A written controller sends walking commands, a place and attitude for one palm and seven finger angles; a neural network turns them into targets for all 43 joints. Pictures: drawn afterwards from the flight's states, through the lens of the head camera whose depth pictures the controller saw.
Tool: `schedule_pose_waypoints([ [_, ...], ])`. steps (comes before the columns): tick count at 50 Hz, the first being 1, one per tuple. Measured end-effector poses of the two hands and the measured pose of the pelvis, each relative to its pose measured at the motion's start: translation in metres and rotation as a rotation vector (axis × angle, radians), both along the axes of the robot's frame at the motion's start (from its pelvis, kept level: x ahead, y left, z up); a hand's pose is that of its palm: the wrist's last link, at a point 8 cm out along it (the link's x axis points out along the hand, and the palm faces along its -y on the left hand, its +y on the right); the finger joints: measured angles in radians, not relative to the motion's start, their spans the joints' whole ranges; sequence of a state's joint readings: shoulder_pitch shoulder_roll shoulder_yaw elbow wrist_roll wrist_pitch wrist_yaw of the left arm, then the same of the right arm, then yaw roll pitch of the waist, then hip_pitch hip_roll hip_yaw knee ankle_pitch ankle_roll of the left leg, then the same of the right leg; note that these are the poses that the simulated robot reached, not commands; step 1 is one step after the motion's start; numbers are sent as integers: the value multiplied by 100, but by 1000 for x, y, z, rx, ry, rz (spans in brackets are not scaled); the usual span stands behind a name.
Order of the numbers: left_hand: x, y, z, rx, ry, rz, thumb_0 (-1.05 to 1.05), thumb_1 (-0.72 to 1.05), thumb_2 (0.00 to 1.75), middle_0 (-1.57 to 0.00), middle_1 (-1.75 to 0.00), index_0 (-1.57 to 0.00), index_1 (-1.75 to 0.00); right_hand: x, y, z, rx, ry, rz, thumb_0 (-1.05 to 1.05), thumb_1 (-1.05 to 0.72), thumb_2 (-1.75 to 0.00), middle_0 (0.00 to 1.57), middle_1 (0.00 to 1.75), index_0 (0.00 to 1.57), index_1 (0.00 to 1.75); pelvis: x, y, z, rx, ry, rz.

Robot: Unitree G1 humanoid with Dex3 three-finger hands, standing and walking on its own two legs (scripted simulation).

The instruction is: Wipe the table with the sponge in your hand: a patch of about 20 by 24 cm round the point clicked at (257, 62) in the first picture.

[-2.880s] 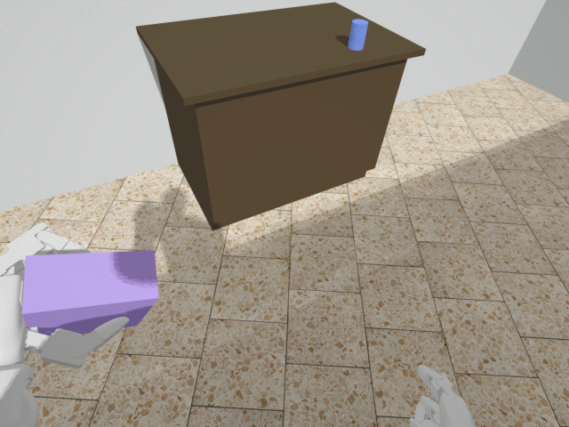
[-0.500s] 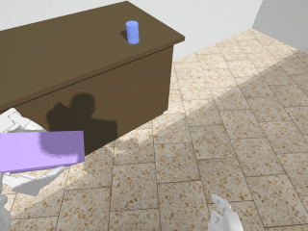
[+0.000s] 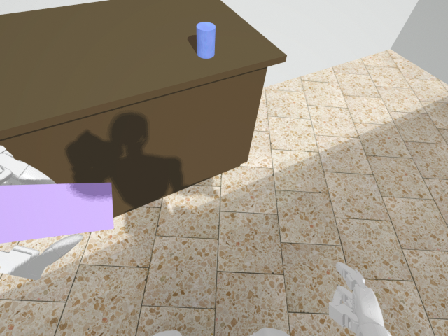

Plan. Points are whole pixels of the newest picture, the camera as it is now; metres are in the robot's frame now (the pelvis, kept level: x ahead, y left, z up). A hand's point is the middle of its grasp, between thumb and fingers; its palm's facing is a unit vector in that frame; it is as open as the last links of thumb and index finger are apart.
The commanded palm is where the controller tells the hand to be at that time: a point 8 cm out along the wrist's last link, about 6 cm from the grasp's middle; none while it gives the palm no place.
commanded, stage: take the last steps up to it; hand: left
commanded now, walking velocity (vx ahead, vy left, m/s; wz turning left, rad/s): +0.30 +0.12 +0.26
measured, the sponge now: (64, 213) +0.23 +0.21 +0.17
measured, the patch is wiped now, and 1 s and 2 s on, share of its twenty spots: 0.00 0.00 0.00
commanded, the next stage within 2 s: none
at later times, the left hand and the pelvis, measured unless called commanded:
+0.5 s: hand (50, 243) +0.19 +0.21 +0.18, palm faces +0.47 -0.75 -0.47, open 9.5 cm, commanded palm +0.13 +0.25 +0.19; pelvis +0.01 -0.05 +0.02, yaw +8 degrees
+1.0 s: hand out of the picture +0.24 +0.28 +0.20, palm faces +0.48 -0.77 -0.42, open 9.5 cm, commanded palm +0.19 +0.32 +0.19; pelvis +0.06 +0.03 +0.02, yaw +7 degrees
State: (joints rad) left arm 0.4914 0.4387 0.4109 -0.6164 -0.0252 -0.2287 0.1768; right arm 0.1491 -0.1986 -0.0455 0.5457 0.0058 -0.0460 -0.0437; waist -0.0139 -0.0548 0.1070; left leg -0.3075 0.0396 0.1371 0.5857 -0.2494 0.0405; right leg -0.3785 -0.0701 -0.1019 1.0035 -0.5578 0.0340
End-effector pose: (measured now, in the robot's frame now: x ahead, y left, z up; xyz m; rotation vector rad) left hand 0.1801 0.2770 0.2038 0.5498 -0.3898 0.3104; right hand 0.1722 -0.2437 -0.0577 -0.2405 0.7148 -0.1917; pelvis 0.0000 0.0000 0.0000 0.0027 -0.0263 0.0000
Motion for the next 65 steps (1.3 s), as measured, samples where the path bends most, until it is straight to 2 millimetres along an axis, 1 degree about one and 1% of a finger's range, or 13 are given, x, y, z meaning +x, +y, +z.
schedule_pose_waypoints([
  [5, -15, 0, 3, -41, 24, 65, 0, -44, 98, -81, -133, -82, -133, -3, 25, -5, 96, 6, 70, 1, -90, -90, 20, 30, 20, 30, 0, -8, 8, -32, 5, 28],
  [10, -35, -17, -1, -57, 55, 118, 0, -44, 98, -81, -133, -82, -133, -8, 31, -21, 152, 26, 121, 1, -90, -90, 20, 30, 20, 30, 0, -24, 6, -24, 6, 56],
  [14, -43, -31, -10, -37, 68, 183, 0, -44, 99, -81, -133, -82, -133, -7, 18, -43, 163, 61, 164, 1, -90, -90, 21, 30, 21, 30, 0, -43, -5, 6, 5, 92],
  [17, -44, -36, -14, -85, 85, 212, 0, -44, 99, -81, -133, -82, -133, -6, 2, -48, 124, 122, 200, 1, -90, -90, 21, 30, 21, 30, 0, -49, 1, 24, -6, 115],
  [24, -34, -36, -9, -61, 150, 202, -1, -44, 99, -81, -133, -82, -133, 7, -33, -27, 51, 124, 143, 1, -90, -90, 20, 30, 20, 30, 8, -49, 18, 50, 12, 141],
  [29, -29, -21, -6, -39, 144, 192, -1, -44, 99, -81, -133, -82, -133, 19, -38, -14, -2, 104, 121, 1, -90, -90, 20, 30, 20, 30, 15, -36, 18, 41, 23, 149],
  [35, -22, 17, -10, -64, 27, 195, -1, -44, 99, -81, -133, -82, -133, 38, -8, -6, -61, 57, 114, 1, -90, -90, 20, 30, 20, 30, 32, -4, 3, 4, 19, 136],
  [40, 0, 44, -17, -96, -23, 195, -1, -44, 99, -81, -133, -82, -133, 52, 42, -5, 11, 9, 126, 1, -90, -90, 20, 30, 20, 30, 39, 12, 1, -5, -2, 133],
  [45, 13, 46, -5, -89, -11, 153, -1, -44, 99, -81, -133, -82, -133, 57, 86, -3, 104, 6, 178, 1, -90, -90, 20, 30, 20, 30, 49, 21, 10, -23, 16, 129],
  [50, 18, 42, 7, -39, 21, 132, -1, -44, 99, -81, -133, -82, -133, 63, 103, -11, 138, 50, 210, 1, -90, -90, 21, 30, 21, 30, 64, 26, 15, -29, 30, 130],
  [55, 33, 48, 2, -17, 94, 207, -1, -44, 99, -81, -134, -82, -133, 78, 93, -24, 138, 91, 203, 1, -90, -90, 21, 30, 21, 30, 85, 22, 14, -20, 37, 125],
  [60, 60, 40, -16, -43, 111, 251, -1, -44, 99, -81, -134, -82, -133, 106, 65, -41, 109, 93, 193, 1, -90, -90, 21, 30, 21, 30, 105, 11, 0, -17, 23, 137],
  [65, 87, 24, -21, -109, 98, 191, -1, -44, 99, -81, -134, -82, -133, 131, 36, -27, 41, 94, 162, 1, -90, -90, 20, 30, 20, 30, 121, 9, 6, 10, 18, 132],
])
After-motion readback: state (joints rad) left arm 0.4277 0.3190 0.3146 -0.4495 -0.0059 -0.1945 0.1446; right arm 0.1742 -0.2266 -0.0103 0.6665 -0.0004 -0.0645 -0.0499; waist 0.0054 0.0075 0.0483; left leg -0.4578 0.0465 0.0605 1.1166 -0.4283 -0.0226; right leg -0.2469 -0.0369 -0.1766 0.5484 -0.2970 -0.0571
